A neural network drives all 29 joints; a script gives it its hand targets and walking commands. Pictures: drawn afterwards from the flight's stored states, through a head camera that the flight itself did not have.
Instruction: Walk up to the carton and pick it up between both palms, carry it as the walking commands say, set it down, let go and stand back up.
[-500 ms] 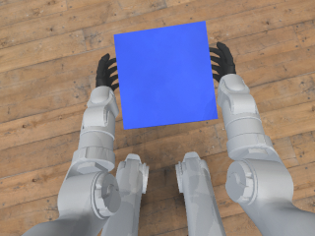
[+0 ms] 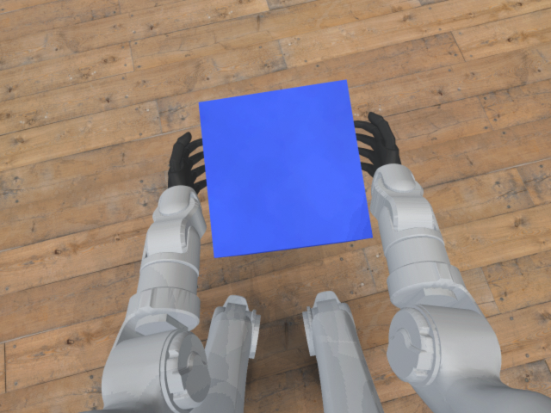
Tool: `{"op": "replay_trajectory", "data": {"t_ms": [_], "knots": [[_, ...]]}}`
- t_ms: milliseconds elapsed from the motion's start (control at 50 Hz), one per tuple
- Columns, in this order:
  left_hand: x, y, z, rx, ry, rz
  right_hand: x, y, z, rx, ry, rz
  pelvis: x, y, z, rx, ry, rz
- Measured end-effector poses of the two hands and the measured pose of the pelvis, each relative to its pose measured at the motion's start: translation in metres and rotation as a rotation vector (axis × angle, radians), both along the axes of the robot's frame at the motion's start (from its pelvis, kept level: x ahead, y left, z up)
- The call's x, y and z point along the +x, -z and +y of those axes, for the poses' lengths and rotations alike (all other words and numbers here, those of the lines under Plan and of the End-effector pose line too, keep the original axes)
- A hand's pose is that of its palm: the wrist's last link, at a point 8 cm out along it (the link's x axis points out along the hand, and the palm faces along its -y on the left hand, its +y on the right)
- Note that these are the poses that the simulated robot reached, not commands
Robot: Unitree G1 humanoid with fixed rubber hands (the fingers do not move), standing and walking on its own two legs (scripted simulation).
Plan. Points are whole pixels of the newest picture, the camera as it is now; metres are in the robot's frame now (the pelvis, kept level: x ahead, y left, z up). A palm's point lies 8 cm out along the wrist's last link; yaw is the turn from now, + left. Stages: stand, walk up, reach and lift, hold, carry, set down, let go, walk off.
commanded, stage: reach and lift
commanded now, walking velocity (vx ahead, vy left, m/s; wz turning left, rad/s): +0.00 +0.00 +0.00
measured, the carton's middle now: (285, 185) +0.47 -0.01 -0.14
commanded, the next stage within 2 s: none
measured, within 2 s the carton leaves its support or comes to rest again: neither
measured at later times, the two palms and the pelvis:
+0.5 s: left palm (163, 179) +0.43 +0.14 +0.01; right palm (400, 160) +0.44 -0.15 +0.01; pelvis +0.02 +0.00 +0.06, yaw +0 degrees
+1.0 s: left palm (137, 165) +0.41 +0.14 +0.08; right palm (428, 149) +0.42 -0.15 +0.08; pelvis +0.05 +0.00 +0.13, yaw -1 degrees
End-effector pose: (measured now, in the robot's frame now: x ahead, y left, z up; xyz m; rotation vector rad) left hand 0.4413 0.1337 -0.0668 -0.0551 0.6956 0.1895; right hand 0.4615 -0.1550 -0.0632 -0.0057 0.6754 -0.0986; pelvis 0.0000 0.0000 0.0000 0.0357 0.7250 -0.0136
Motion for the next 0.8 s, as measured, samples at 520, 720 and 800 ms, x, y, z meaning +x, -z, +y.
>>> {"op": "replay_trajectory", "data": {"t_ms": [520, 720, 800], "knots": [[-0.014, -0.078, 0.003, 0.002, 0.001, 0.004, -0.02, -0.071, 0.003, 0.007, 0.011, 0.006, 0.022, -0.065, 0.002, -0.01, -0.001, -0.091], [-0.019, -0.108, 0.002, 0.003, 0.004, 0.003, -0.028, -0.1, 0.002, 0.014, 0.021, 0.007, 0.033, -0.092, 0.001, -0.011, 0.0, -0.133], [-0.021, -0.12, 0.002, 0.005, 0.006, 0.001, -0.031, -0.111, 0.002, 0.016, 0.024, 0.005, 0.036, -0.103, 0.0, -0.011, 0.001, -0.15]]}}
